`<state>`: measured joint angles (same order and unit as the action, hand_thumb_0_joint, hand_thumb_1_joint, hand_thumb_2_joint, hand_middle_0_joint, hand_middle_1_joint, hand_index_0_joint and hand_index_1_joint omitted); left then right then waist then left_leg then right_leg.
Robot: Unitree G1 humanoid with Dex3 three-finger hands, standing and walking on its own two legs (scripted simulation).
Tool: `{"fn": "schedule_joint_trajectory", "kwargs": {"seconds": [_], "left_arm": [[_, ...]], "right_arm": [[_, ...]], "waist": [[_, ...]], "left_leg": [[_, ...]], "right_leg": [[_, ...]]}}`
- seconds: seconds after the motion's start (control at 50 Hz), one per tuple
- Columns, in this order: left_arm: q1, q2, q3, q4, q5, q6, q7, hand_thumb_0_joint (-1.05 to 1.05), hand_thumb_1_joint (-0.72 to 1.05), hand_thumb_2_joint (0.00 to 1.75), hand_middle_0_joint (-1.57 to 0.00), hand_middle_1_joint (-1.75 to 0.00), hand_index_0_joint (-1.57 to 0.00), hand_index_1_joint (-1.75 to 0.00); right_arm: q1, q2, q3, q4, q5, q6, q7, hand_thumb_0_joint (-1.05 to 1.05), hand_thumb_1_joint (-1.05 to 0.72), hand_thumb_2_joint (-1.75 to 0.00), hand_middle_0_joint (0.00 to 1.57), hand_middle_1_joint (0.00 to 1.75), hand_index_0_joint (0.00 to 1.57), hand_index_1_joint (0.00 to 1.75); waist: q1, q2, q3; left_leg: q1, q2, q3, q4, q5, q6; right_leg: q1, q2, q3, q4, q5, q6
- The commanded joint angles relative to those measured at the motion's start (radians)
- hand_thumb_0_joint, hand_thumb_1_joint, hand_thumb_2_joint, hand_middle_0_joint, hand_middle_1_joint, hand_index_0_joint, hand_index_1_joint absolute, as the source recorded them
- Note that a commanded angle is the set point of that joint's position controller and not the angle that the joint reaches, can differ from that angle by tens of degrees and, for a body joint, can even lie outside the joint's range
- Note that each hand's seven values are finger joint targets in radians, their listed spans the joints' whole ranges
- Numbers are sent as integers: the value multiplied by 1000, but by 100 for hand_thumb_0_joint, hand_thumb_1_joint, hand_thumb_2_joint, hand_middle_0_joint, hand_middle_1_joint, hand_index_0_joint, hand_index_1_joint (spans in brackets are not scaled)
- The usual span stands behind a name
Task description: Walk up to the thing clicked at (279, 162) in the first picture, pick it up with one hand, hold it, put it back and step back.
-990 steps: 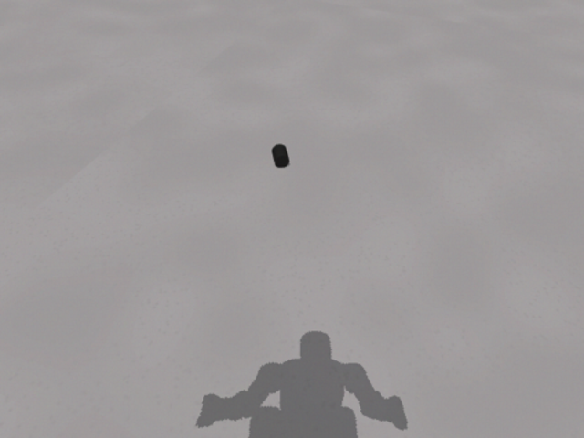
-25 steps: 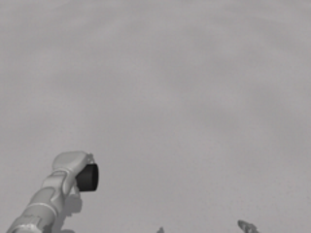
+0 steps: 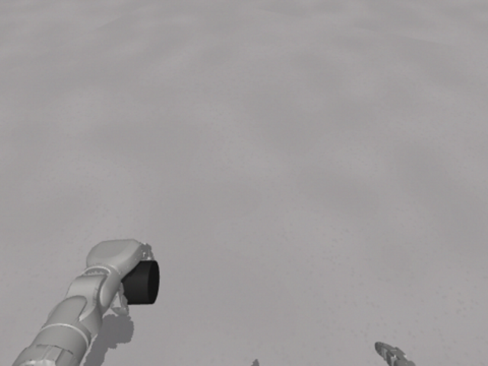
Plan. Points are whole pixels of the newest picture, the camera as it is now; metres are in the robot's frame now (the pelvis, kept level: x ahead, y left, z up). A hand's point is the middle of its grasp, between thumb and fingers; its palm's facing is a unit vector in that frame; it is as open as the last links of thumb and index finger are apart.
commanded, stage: hold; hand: left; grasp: from above
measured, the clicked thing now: (127, 282) +0.30 +0.22 -0.08
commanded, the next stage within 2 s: crouch in 1.14 s
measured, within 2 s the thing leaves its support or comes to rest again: neither
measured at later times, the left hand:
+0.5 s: hand (118, 290) +0.27 +0.22 -0.03, palm faces -0.48 -0.03 -0.88, open 10.5 cm
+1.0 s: hand (118, 292) +0.26 +0.22 -0.03, palm faces -0.48 -0.04 -0.87, open 10.5 cm
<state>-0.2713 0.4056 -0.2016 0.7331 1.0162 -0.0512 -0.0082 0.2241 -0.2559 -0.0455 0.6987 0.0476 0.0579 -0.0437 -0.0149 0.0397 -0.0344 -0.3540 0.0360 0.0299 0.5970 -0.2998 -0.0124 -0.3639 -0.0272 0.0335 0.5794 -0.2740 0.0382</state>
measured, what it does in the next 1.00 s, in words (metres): stands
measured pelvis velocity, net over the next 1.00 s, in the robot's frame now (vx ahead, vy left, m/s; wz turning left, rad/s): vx -0.02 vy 0.00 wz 0.00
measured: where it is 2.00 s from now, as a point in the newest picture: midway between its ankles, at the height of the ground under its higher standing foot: outside the picture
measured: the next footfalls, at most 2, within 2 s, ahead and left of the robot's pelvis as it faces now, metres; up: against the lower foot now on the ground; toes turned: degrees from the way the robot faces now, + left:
none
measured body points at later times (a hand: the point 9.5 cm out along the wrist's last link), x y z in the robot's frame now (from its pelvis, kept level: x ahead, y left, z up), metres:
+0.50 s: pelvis -0.02 +0.00 +0.00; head -0.02 -0.02 +0.45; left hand +0.29 +0.22 +0.02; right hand +0.12 -0.26 -0.11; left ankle +0.00 +0.13 -0.73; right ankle +0.01 -0.15 -0.73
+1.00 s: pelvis -0.02 +0.00 +0.01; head -0.02 -0.03 +0.46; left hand +0.28 +0.22 +0.02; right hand +0.14 -0.25 -0.10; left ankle +0.00 +0.13 -0.73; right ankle +0.01 -0.15 -0.73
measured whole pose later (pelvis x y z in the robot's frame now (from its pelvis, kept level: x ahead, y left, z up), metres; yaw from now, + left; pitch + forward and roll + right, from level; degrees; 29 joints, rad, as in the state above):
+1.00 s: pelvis -0.02 +0.00 +0.01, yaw +0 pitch -1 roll +0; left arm -0.24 0.42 -0.21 0.64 0.99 -0.07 -0.08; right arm 0.16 -0.25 -0.02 0.68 0.05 0.06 -0.07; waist 0.01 0.05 0.01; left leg -0.26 0.03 0.03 0.50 -0.23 -0.02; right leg -0.28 -0.03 0.03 0.50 -0.21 0.03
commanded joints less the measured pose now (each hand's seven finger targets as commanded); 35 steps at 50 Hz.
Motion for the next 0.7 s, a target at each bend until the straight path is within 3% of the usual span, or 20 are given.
{"fn": "schedule_joint_trajectory", "kwargs": {"seconds": [0.0, 0.04, 0.18, 0.2, 0.36, 0.54, 0.58, 0.64, 0.68], "left_arm": [[-382, 238, 111, -250, -5, -3, 43, 0, 78, 78, -116, -47, -114, -50], [-351, 228, 108, -202, -9, 0, 40, 0, 74, 80, -115, -45, -112, -48], [-365, 247, 122, -234, -15, -8, 34, 0, 76, 78, -115, -49, -113, -51], [-368, 219, 100, -237, -15, -8, 30, 0, 74, 77, -114, -48, -112, -50], [-376, 248, 115, -275, -26, -17, 10, 0, 77, 77, -115, -49, -114, -51], [-385, 255, 119, -298, -33, -23, 2, 0, 78, 77, -115, -52, -114, -53], [-348, 232, 103, -286, -38, -21, -9, 0, 77, 76, -115, -51, -114, -52], [-367, 255, 117, -320, -41, -25, -16, 0, 76, 79, -114, -52, -113, -54], [-366, 235, 100, -321, -41, -24, -20, 0, 76, 79, -114, -53, -113, -54]], "right_arm": [[-58, -142, -50, -122, -3, -33, -12, 0, -89, -89, 20, 30, 20, 30], [-63, -142, -46, -121, -4, -32, -13, 0, -89, -90, 20, 30, 20, 30], [-94, -139, -40, -130, -2, -34, -17, 0, -89, -90, 20, 30, 20, 30], [-96, -134, -38, -129, -3, -35, -16, 0, -89, -90, 20, 30, 20, 30], [-128, -137, -31, -144, -2, -39, -21, 0, -89, -90, 20, 30, 20, 30], [-141, -136, -25, -140, -1, -46, -27, 0, -89, -90, 20, 30, 20, 30], [-152, -128, -22, -150, 0, -46, -28, 0, -90, -90, 20, 30, 20, 30], [-155, -125, -19, -145, -1, -46, -32, 0, -90, -90, 20, 30, 20, 30], [-151, -126, -18, -143, 0, -44, -33, 0, -90, -90, 20, 30, 20, 30]], "waist": [[4, 10, -295], [-4, -6, -256], [12, 15, -244], [0, -6, -238], [11, 11, -215], [15, 19, -223], [18, -24, -210], [21, -4, -245], [13, -8, -229]], "left_leg": [[164, -46, 4, -79, 282, 15], [158, -43, 3, -88, 263, 16], [170, -45, 6, -115, 206, 14], [166, -45, 3, -114, 206, 19], [174, -43, 1, -145, 131, 17], [193, -38, -6, -161, 139, 16], [186, -43, 1, -158, 150, 22], [208, -50, 10, -151, 188, 25], [214, -46, 8, -156, 193, 24]], "right_leg": [[85, 53, -29, -76, 225, -39], [81, 55, -34, -86, 205, -38], [81, 52, -33, -113, 146, -40], [78, 51, -30, -114, 151, -38], [77, 50, -33, -142, 76, -41], [87, 49, -31, -147, 89, -40], [103, 48, -33, -158, 88, -37], [120, 43, -27, -156, 127, -34], [111, 47, -30, -155, 134, -36]]}}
